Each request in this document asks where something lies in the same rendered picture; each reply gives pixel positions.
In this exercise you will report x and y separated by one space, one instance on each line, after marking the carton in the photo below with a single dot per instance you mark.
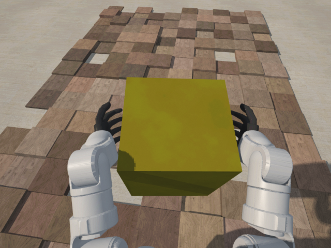
177 137

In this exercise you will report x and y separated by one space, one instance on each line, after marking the right robot upper arm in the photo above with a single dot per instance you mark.
253 241

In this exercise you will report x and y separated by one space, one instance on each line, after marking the robot right forearm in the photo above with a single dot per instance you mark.
269 182

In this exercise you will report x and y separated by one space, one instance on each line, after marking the robot left hand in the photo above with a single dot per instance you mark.
102 122

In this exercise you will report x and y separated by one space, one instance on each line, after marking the robot right hand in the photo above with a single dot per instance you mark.
249 121

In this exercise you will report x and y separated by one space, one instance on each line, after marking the left robot upper arm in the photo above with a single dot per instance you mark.
108 242

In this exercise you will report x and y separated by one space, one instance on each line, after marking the robot left forearm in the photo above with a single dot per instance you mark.
90 187

